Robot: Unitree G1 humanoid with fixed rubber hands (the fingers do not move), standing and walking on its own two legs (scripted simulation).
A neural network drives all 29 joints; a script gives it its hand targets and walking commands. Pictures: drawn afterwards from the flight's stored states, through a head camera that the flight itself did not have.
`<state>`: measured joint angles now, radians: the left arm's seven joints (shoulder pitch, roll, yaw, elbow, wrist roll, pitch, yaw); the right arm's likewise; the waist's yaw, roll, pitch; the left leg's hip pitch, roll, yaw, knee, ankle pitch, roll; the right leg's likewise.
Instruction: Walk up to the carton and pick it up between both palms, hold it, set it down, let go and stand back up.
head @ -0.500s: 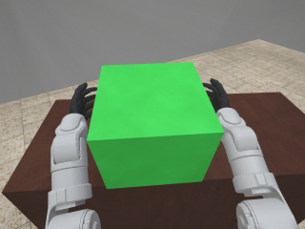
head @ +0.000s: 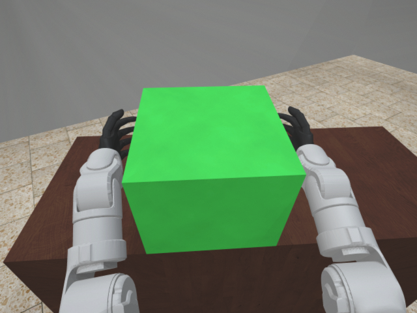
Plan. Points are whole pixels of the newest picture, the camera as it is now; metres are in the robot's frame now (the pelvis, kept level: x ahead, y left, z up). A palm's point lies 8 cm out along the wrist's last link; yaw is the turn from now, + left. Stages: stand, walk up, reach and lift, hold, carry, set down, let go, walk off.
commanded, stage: hold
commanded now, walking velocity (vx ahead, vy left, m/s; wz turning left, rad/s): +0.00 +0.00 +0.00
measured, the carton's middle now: (208, 165) +0.39 +0.00 +0.14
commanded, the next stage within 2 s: none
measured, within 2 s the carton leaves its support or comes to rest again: neither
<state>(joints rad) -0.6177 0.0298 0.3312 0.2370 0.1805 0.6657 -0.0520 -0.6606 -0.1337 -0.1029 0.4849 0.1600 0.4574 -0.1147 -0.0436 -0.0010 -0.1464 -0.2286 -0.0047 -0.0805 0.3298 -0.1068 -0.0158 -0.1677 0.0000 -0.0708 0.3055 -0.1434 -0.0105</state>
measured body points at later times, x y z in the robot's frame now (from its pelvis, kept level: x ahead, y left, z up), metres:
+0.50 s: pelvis -0.01 +0.00 +0.00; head -0.06 +0.01 +0.45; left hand +0.36 +0.18 +0.19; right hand +0.37 -0.17 +0.19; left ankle +0.04 +0.13 -0.75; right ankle +0.01 -0.11 -0.75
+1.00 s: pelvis +0.01 +0.00 +0.00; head -0.04 +0.01 +0.45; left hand +0.38 +0.18 +0.19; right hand +0.38 -0.17 +0.19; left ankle +0.04 +0.13 -0.75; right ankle +0.01 -0.11 -0.75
